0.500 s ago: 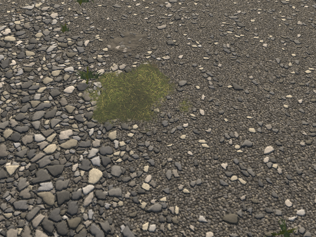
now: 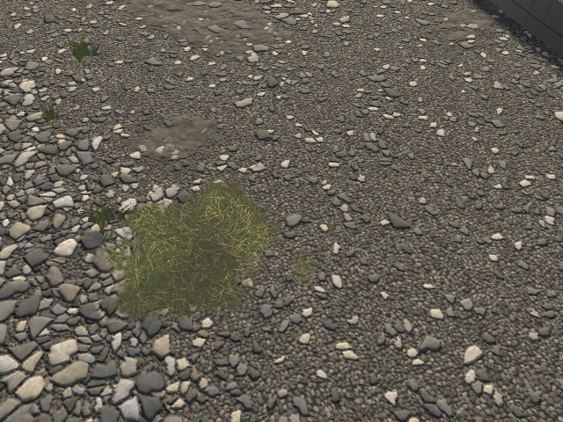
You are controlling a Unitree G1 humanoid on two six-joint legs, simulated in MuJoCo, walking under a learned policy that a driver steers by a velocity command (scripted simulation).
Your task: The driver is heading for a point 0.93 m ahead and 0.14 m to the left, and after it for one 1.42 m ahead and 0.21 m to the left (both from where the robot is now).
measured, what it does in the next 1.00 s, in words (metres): walks ahead, turning left: right foot, then left foot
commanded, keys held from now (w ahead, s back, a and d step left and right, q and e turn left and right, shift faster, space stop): w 0.16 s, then w+q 0.76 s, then w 0.08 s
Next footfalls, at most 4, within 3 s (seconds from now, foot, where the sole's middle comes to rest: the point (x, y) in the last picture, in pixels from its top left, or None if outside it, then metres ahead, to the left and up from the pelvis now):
0.20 right None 0.28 -0.12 -0.78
0.76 left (244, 405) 0.53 0.08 -0.78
1.30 right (246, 277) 0.89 0.07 -0.78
1.82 left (182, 226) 1.08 0.27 -0.78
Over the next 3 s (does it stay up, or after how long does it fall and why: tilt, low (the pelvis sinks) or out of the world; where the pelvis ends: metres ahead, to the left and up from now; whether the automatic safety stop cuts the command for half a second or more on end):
stays up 1.15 0.20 0.00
